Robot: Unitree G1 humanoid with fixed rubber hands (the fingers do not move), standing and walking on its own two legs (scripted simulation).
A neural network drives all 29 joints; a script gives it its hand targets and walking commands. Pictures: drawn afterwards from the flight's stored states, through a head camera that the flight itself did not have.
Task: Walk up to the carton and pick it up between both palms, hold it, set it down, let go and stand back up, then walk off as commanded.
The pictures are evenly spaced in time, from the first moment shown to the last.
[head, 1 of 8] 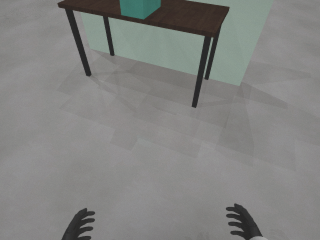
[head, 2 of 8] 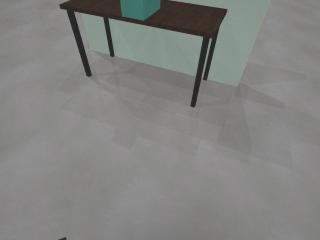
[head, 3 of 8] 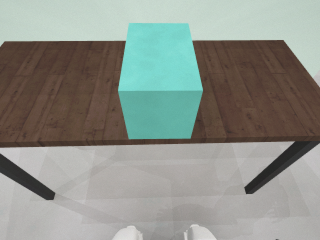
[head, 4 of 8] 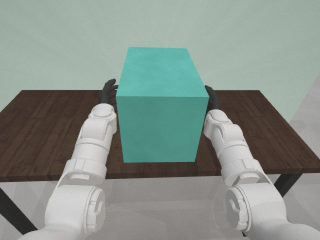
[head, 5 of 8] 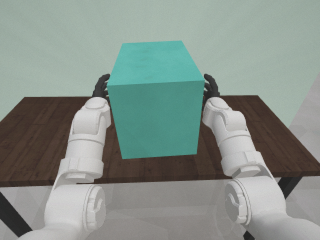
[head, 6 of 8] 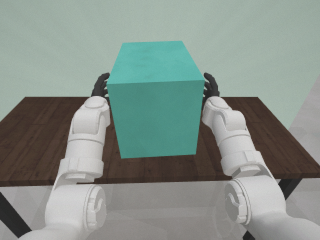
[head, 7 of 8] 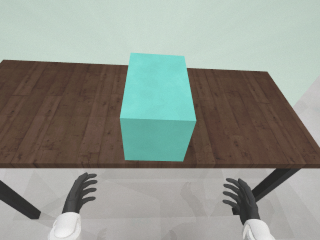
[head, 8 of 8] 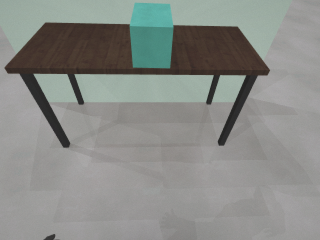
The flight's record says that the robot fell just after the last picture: no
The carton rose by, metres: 0.19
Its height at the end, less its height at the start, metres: +0.00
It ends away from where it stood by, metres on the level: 0.01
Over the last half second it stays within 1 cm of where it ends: yes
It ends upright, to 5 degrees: yes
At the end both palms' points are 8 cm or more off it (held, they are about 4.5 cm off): yes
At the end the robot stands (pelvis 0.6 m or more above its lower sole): yes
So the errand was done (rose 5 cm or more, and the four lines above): yes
